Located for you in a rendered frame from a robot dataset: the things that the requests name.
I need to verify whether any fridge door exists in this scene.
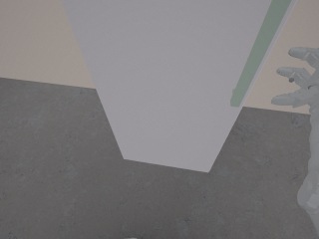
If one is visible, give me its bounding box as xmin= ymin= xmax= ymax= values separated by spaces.
xmin=61 ymin=0 xmax=296 ymax=173

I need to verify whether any right robot hand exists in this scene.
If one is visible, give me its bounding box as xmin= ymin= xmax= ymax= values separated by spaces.
xmin=271 ymin=47 xmax=319 ymax=109

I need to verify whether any right robot upper arm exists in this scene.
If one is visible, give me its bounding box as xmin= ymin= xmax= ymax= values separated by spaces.
xmin=297 ymin=169 xmax=319 ymax=236

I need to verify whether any right robot forearm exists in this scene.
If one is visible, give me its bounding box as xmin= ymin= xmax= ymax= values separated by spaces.
xmin=308 ymin=99 xmax=319 ymax=173

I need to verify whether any handle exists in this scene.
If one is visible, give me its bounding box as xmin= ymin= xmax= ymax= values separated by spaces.
xmin=230 ymin=0 xmax=292 ymax=108

